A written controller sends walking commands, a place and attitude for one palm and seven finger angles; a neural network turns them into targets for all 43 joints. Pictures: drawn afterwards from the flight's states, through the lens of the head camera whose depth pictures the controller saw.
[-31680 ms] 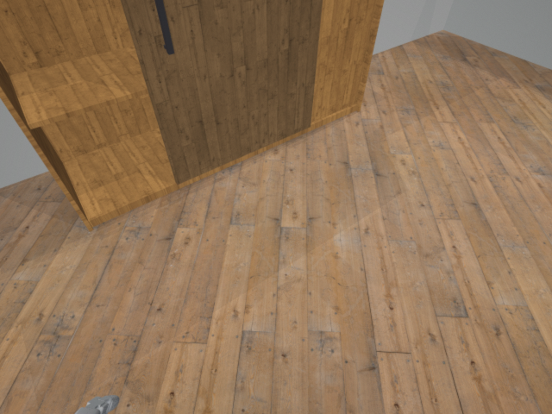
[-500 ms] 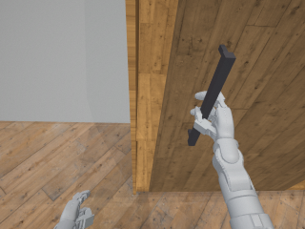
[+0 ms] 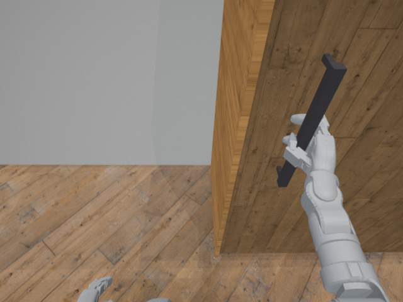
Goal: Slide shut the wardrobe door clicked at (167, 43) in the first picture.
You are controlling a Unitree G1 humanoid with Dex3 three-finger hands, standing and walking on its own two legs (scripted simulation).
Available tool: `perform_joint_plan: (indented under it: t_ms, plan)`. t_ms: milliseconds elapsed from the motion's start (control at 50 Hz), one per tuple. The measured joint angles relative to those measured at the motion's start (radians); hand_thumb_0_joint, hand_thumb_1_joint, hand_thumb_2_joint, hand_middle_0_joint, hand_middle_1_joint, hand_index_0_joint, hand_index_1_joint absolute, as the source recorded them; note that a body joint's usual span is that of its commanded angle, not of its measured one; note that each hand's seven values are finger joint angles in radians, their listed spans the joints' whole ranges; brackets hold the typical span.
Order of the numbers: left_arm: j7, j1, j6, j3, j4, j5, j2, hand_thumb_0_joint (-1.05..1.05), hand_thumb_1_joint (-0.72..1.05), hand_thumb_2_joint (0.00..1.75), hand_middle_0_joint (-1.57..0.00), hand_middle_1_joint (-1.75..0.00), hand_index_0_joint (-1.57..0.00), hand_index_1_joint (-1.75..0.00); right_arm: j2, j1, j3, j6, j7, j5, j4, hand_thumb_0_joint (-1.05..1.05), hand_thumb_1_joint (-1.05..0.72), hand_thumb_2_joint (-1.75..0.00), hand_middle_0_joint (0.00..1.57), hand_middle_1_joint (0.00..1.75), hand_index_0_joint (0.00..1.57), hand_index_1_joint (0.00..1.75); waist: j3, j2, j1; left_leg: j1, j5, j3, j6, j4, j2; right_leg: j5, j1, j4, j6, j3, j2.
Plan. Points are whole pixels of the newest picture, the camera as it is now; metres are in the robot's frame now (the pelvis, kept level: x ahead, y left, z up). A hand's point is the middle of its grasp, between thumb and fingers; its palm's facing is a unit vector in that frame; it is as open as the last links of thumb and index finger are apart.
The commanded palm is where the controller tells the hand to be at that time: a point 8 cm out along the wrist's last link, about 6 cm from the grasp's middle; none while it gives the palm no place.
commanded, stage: step sideways, sliding the door along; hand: right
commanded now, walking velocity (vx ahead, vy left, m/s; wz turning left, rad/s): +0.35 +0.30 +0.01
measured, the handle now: (300, 132) +0.42 -0.21 +0.12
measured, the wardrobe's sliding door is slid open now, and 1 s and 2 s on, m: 0.00 0.00 0.00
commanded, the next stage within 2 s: stop walking and hold the door there in 0.06 s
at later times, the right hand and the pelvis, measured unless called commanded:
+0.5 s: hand (290, 149) +0.38 -0.18 +0.11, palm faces +0.45 +0.85 -0.28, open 6.0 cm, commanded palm +0.34 -0.21 +0.11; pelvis +0.06 +0.11 +0.01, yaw +2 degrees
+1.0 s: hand (291, 149) +0.38 -0.18 +0.11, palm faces +0.46 +0.83 -0.32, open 5.9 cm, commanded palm +0.34 -0.22 +0.11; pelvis +0.06 +0.11 +0.02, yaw +4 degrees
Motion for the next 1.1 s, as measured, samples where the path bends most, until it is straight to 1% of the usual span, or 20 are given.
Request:
perform_joint_plan:
  t_ms: [40,60,100,180,220,240,260,280,300,320,360,400,440,460,500,580,640,720,880,1100]
  plan:
    - [-0.009,-0.005,-0.003,-0.010,-0.004,0.003,-0.018,0.01,0.91,0.90,-0.20,-0.30,-0.19,-0.30,-0.020,-0.008,-0.003,0.013,0.001,0.007,0.007,0.02,-0.78,-0.84,0.34,1.39,0.21,1.40,0.008,0.018,-0.010,-0.076,-0.004,-0.011,-0.004,0.202,0.005,0.021,0.021,-0.055,0.021,0.010,-0.007]
    - [-0.015,-0.008,-0.005,-0.015,-0.008,0.005,-0.022,0.01,0.91,0.90,-0.20,-0.30,-0.19,-0.30,-0.024,-0.013,-0.008,0.020,0.002,0.011,0.009,0.02,-0.79,-0.84,0.34,1.39,0.21,1.40,0.011,0.014,-0.015,-0.107,0.000,-0.005,-0.004,0.258,0.015,0.039,0.028,-0.087,0.029,0.021,-0.018]
    - [-0.026,-0.012,-0.006,-0.022,-0.023,0.005,-0.023,0.01,0.90,0.90,-0.20,-0.30,-0.20,-0.30,-0.024,-0.021,-0.025,0.026,0.004,0.017,0.006,0.02,-0.78,-0.84,0.33,1.36,0.21,1.40,0.022,-0.008,-0.027,-0.138,0.022,0.010,-0.006,0.261,0.041,0.071,0.037,-0.136,0.044,0.045,-0.051]
    - [-0.035,-0.015,-0.016,-0.025,-0.064,-0.011,-0.023,0.01,0.90,0.90,-0.20,-0.30,-0.20,-0.30,-0.041,-0.019,-0.066,0.034,0.003,0.027,-0.022,0.02,-0.77,-0.85,0.35,1.31,0.21,1.40,0.047,-0.042,-0.054,-0.067,0.048,0.025,-0.012,-0.038,0.092,0.077,0.049,-0.157,0.090,0.076,-0.119]
    - [-0.040,-0.040,-0.019,-0.039,-0.066,-0.012,-0.025,0.01,0.90,0.90,-0.20,-0.30,-0.20,-0.30,-0.095,0.019,-0.127,0.002,0.047,-0.005,-0.029,0.00,-0.73,-0.85,0.37,1.29,0.21,1.40,0.045,-0.046,-0.040,-0.008,0.066,0.031,-0.020,-0.203,0.097,0.044,0.035,-0.109,0.110,0.080,-0.150]
    - [-0.041,-0.048,-0.023,-0.042,-0.071,-0.014,-0.026,0.01,0.90,0.90,-0.20,-0.30,-0.20,-0.30,-0.136,0.040,-0.149,-0.009,0.060,-0.024,-0.033,-0.02,-0.70,-0.85,0.39,1.30,0.22,1.40,0.042,-0.042,-0.030,0.034,0.100,0.033,-0.022,-0.299,0.099,0.010,0.016,-0.053,0.105,0.083,-0.160]
    - [-0.041,-0.053,-0.032,-0.044,-0.076,-0.017,-0.027,0.01,0.90,0.90,-0.20,-0.30,-0.20,-0.30,-0.176,0.058,-0.171,-0.017,0.068,-0.041,-0.035,-0.03,-0.68,-0.85,0.40,1.30,0.23,1.40,0.034,-0.032,-0.019,0.066,0.155,0.024,-0.033,-0.373,0.103,-0.038,-0.016,0.025,0.081,0.088,-0.161]
    - [-0.039,-0.073,-0.041,-0.039,-0.064,-0.018,-0.009,0.01,0.90,0.90,-0.21,-0.30,-0.20,-0.30,-0.187,0.076,-0.205,-0.028,0.069,-0.053,-0.033,-0.05,-0.66,-0.84,0.41,1.31,0.24,1.40,0.041,-0.059,0.001,0.062,0.163,0.033,-0.058,-0.346,0.088,-0.102,-0.052,0.132,0.060,0.119,-0.165]
    - [-0.033,-0.092,-0.048,-0.029,-0.044,-0.017,0.013,0.01,0.90,0.90,-0.21,-0.30,-0.20,-0.30,-0.185,0.095,-0.234,-0.038,0.068,-0.063,-0.026,-0.06,-0.64,-0.84,0.41,1.32,0.25,1.40,0.047,-0.090,0.022,0.062,0.140,0.043,-0.074,-0.318,0.076,-0.151,-0.087,0.241,0.044,0.149,-0.145]
    - [-0.026,-0.103,-0.052,-0.017,-0.024,-0.016,0.034,0.01,0.90,0.90,-0.21,-0.30,-0.20,-0.30,-0.179,0.116,-0.254,-0.039,0.066,-0.067,-0.023,-0.07,-0.64,-0.84,0.42,1.33,0.26,1.40,0.046,-0.107,0.033,0.068,0.119,0.044,-0.081,-0.312,0.071,-0.172,-0.113,0.334,0.034,0.162,-0.107]
    - [-0.011,-0.109,-0.058,0.002,0.011,-0.012,0.067,0.01,0.90,0.90,-0.20,-0.30,-0.20,-0.30,-0.166,0.159,-0.281,-0.044,0.066,-0.067,-0.026,-0.07,-0.64,-0.83,0.43,1.34,0.29,1.40,0.035,-0.109,0.038,0.086,0.110,0.029,-0.084,-0.341,0.072,-0.181,-0.133,0.405,0.019,0.136,-0.030]
    - [0.004,-0.097,-0.065,0.014,0.031,-0.005,0.088,0.01,0.90,0.90,-0.20,-0.30,-0.20,-0.30,-0.157,0.199,-0.301,-0.062,0.073,-0.072,-0.034,-0.07,-0.63,-0.83,0.43,1.35,0.32,1.40,0.019,-0.092,0.043,0.114,0.128,0.019,-0.088,-0.393,0.077,-0.170,-0.099,0.273,0.006,0.084,0.020]
    - [0.015,-0.075,-0.073,0.027,0.032,0.002,0.105,0.01,0.90,0.90,-0.20,-0.30,-0.20,-0.30,-0.152,0.238,-0.310,-0.075,0.075,-0.080,-0.059,-0.07,-0.62,-0.83,0.43,1.36,0.35,1.40,0.005,-0.079,0.053,0.140,0.138,0.021,-0.089,-0.427,0.075,-0.055,-0.029,0.040,0.002,0.041,0.048]
    - [0.019,-0.067,-0.077,0.037,0.030,0.004,0.109,0.01,0.91,0.90,-0.20,-0.30,-0.20,-0.30,-0.155,0.253,-0.311,-0.079,0.074,-0.081,-0.076,-0.07,-0.62,-0.84,0.44,1.36,0.36,1.40,0.004,-0.071,0.054,0.146,0.136,0.020,-0.090,-0.429,0.074,0.008,-0.003,-0.027,-0.012,0.028,0.052]
    - [0.023,-0.055,-0.079,0.051,0.021,0.000,0.104,0.01,0.91,0.90,-0.20,-0.30,-0.20,-0.30,-0.164,0.281,-0.312,-0.079,0.068,-0.080,-0.108,-0.06,-0.62,-0.84,0.44,1.37,0.37,1.40,0.002,-0.032,0.044,0.149,0.133,-0.001,-0.088,-0.431,0.084,0.025,0.023,-0.062,-0.036,0.003,0.064]
    - [0.028,-0.037,-0.102,0.045,-0.022,-0.004,0.083,0.01,0.91,0.90,-0.20,-0.30,-0.19,-0.30,-0.191,0.339,-0.331,-0.076,0.053,-0.081,-0.145,-0.08,-0.62,-0.83,0.45,1.38,0.36,1.40,-0.011,0.004,0.055,0.148,0.119,0.001,-0.049,-0.430,0.096,0.025,0.044,-0.106,-0.037,-0.016,0.073]
    - [0.030,-0.037,-0.113,0.030,-0.030,-0.005,0.067,0.01,0.91,0.90,-0.20,-0.30,-0.19,-0.30,-0.198,0.360,-0.344,-0.078,0.044,-0.074,-0.141,-0.08,-0.62,-0.82,0.44,1.37,0.35,1.40,-0.016,-0.016,0.067,0.168,0.143,0.013,-0.075,-0.473,0.073,0.019,0.038,-0.096,-0.024,-0.008,0.048]
    - [0.034,-0.036,-0.105,0.017,-0.022,0.000,0.047,0.01,0.90,0.90,-0.20,-0.30,-0.20,-0.30,-0.201,0.363,-0.349,-0.083,0.039,-0.077,-0.126,-0.09,-0.62,-0.82,0.44,1.37,0.35,1.40,-0.035,-0.024,0.064,0.160,0.156,0.012,-0.068,-0.493,0.058,0.016,0.023,-0.094,-0.015,-0.008,0.033]
    - [0.043,-0.034,-0.090,0.001,-0.010,-0.001,0.033,0.01,0.90,0.90,-0.20,-0.30,-0.20,-0.30,-0.202,0.351,-0.341,-0.092,0.040,-0.075,-0.093,-0.09,-0.62,-0.81,0.44,1.37,0.37,1.40,-0.047,-0.025,0.060,0.150,0.165,0.001,-0.072,-0.498,0.065,0.032,0.024,-0.117,-0.022,-0.019,0.041]
    - [0.046,-0.013,-0.095,-0.003,0.005,-0.003,0.035,0.01,0.90,0.90,-0.20,-0.30,-0.20,-0.30,-0.207,0.344,-0.333,-0.112,0.040,-0.080,-0.051,-0.09,-0.62,-0.81,0.44,1.37,0.38,1.40,-0.067,-0.023,0.059,0.157,0.177,-0.003,-0.072,-0.520,0.063,0.041,0.032,-0.135,-0.023,-0.024,0.040]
